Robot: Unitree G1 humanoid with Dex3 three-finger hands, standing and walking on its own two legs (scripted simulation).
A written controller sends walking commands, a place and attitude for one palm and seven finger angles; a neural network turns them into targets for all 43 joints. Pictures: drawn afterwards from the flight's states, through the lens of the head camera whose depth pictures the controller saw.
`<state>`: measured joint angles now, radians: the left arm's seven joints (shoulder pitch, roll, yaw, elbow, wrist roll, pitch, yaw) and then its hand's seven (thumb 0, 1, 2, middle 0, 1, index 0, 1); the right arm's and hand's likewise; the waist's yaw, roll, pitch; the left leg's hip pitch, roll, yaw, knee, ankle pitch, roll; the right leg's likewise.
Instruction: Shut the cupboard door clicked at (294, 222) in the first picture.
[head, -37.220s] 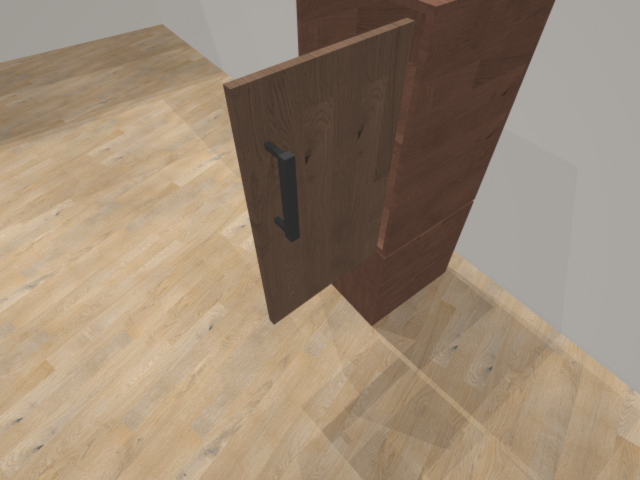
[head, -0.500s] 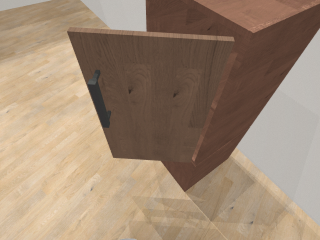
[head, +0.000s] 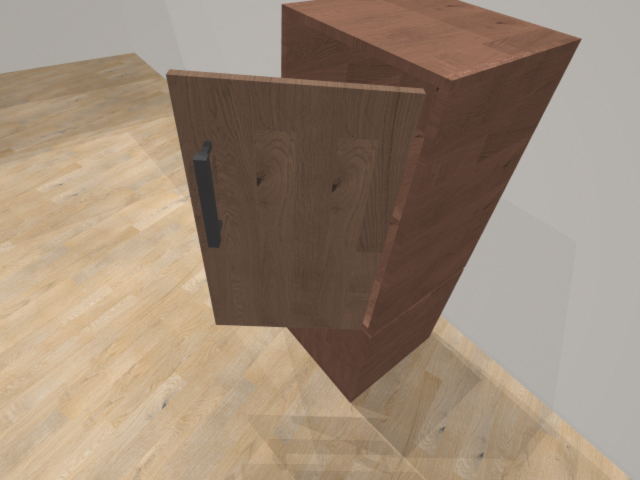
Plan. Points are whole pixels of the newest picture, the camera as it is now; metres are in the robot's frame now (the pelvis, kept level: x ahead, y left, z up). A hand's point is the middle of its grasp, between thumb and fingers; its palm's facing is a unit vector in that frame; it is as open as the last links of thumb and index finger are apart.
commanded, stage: come to a stop and stand still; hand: left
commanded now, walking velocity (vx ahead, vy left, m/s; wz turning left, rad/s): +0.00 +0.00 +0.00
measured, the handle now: (210, 197) +0.51 +0.19 +0.08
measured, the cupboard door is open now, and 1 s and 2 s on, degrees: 51 51 51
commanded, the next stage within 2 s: look again from close up in 1.78 s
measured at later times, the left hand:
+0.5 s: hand out of the picture -0.12 +0.21 -0.18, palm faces +0.07 -0.99 -0.13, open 7.4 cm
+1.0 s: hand out of the picture -0.18 +0.25 -0.16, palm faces +0.05 -0.98 -0.18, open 7.4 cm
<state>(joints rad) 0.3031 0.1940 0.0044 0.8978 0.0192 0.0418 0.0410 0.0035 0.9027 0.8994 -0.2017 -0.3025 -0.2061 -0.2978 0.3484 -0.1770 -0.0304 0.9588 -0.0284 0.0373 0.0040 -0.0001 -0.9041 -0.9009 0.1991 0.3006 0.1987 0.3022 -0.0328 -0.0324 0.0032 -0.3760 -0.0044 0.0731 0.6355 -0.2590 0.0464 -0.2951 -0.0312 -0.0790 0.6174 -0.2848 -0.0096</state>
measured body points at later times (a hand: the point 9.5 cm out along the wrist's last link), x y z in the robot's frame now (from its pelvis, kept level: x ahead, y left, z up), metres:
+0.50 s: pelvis -0.07 +0.05 +0.01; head -0.08 +0.09 +0.46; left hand -0.12 +0.26 -0.16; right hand -0.05 -0.18 -0.13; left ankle -0.02 +0.11 -0.72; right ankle -0.08 -0.09 -0.72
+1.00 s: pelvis -0.13 +0.08 +0.02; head -0.16 +0.09 +0.47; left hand -0.18 +0.30 -0.14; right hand -0.13 -0.16 -0.13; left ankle -0.03 +0.12 -0.71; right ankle -0.15 -0.02 -0.72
